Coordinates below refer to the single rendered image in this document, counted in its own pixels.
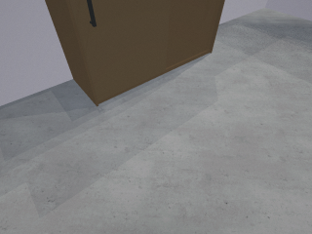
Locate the handle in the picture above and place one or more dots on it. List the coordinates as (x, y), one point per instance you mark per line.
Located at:
(92, 14)

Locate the wardrobe door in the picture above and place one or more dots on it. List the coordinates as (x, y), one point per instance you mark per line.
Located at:
(191, 28)
(129, 44)

